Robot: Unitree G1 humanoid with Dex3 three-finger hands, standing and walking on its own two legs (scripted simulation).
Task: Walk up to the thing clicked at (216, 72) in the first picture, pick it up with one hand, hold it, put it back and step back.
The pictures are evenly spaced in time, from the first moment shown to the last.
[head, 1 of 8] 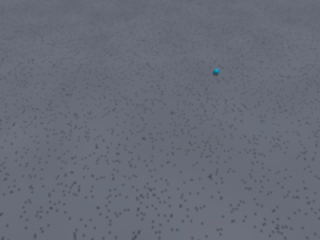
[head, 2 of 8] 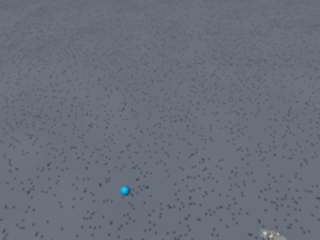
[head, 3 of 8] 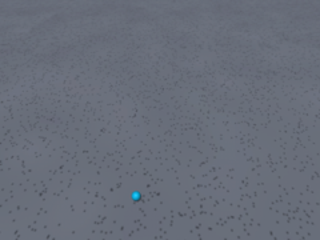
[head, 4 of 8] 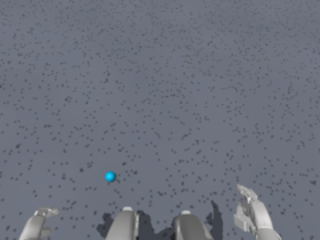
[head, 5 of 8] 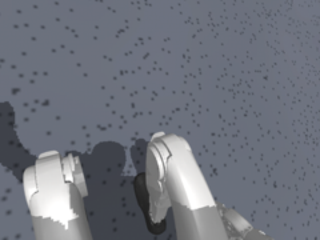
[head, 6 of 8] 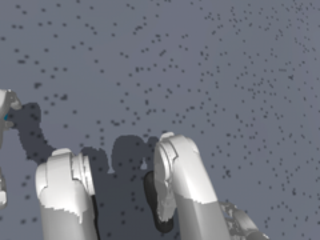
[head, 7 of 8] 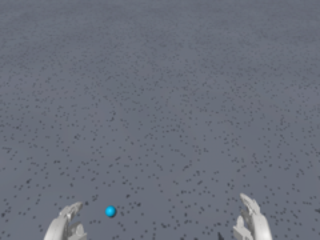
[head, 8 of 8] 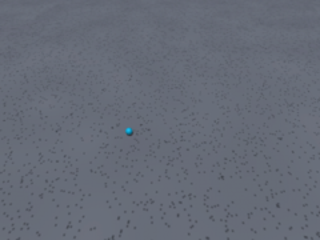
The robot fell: no
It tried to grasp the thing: yes
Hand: left
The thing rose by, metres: 0.69
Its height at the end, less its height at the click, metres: +0.00
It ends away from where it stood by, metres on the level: 0.02
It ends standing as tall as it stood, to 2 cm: yes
